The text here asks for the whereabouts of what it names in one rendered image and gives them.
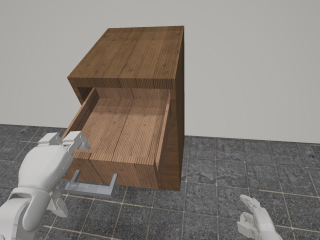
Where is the drawer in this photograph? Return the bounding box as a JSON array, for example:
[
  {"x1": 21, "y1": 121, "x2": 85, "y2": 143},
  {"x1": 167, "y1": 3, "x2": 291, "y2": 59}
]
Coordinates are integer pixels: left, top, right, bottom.
[{"x1": 61, "y1": 87, "x2": 172, "y2": 190}]

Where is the robot left hand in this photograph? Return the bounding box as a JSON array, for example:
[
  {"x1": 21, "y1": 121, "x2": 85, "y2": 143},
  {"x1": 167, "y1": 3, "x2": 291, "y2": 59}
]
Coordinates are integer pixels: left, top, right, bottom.
[{"x1": 18, "y1": 131, "x2": 91, "y2": 218}]

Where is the robot right hand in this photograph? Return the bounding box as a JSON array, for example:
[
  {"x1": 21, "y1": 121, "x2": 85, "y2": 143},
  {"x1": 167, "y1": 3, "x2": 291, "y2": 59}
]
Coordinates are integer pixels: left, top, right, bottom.
[{"x1": 237, "y1": 194, "x2": 277, "y2": 240}]

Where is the left robot forearm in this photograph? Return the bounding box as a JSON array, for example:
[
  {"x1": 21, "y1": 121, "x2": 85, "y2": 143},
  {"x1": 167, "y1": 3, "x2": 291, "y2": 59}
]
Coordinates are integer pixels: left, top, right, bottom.
[{"x1": 0, "y1": 186, "x2": 51, "y2": 240}]

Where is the handle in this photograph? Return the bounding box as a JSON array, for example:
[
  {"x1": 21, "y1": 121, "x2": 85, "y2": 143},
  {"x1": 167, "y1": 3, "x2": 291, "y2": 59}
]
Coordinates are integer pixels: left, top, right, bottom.
[{"x1": 64, "y1": 169, "x2": 118, "y2": 199}]

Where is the cabinet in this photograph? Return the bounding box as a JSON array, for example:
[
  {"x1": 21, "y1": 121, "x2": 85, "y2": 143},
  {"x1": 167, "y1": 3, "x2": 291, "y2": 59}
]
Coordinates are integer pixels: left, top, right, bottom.
[{"x1": 67, "y1": 25, "x2": 185, "y2": 191}]

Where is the right robot forearm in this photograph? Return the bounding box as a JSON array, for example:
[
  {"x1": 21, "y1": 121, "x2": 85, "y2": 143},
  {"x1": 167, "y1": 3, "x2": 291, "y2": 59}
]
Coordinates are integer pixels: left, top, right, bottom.
[{"x1": 258, "y1": 230, "x2": 283, "y2": 240}]

